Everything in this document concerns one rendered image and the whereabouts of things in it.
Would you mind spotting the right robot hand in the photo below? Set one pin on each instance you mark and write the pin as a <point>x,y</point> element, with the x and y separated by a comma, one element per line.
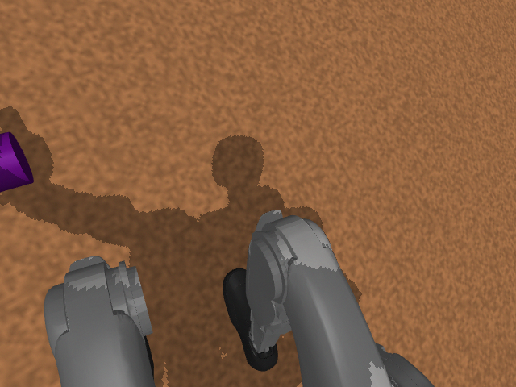
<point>400,371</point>

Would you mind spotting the bottle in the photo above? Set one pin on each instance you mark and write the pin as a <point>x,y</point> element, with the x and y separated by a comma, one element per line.
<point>14,168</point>

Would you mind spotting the right robot foot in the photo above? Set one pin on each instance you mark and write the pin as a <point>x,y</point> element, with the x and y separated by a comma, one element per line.
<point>234,292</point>

